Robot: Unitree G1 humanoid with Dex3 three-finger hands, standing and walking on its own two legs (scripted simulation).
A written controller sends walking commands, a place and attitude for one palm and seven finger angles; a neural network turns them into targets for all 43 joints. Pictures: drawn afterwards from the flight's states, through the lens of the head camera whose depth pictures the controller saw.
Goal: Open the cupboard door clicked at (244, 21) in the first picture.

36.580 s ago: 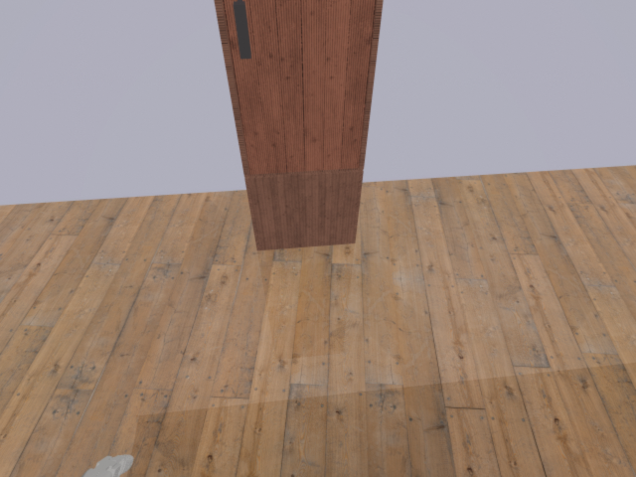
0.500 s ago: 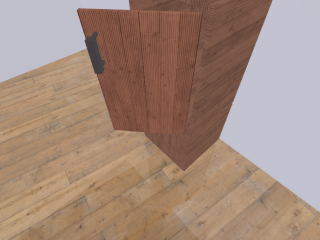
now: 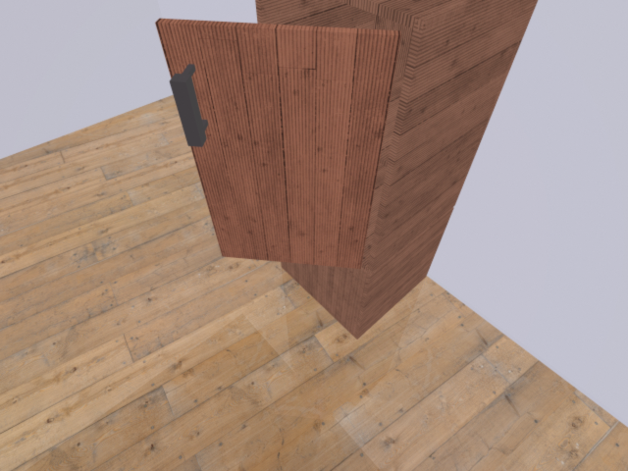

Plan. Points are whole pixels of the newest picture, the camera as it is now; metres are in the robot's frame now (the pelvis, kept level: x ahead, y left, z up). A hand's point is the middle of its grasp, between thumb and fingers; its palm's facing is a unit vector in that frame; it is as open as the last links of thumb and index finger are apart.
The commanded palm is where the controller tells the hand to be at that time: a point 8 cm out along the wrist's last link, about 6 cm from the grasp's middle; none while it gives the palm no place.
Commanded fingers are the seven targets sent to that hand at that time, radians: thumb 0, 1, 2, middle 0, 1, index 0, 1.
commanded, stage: shuffle to correct the standing spot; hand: left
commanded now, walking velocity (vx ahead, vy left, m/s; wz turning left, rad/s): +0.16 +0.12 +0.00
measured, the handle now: (193, 105) +0.65 +0.25 +0.12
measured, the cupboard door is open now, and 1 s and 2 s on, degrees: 42 42 42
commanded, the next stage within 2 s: come to a stop and stand still in 0.38 s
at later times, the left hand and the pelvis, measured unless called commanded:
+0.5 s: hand out of the picture +0.11 +0.21 -0.17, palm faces -0.01 -0.98 -0.19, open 7.4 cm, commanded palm none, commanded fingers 0.00 0.90 0.90 -0.20 -0.30 -0.20 -0.30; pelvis +0.07 +0.03 +0.00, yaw -1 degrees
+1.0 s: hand (165, 467) +0.16 +0.24 -0.19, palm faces +0.03 -0.97 -0.23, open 7.3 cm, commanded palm none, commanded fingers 0.00 0.90 0.90 -0.20 -0.30 -0.20 -0.30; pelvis +0.11 +0.05 -0.01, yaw +0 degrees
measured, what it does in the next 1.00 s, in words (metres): walks ahead: right foot, then left foot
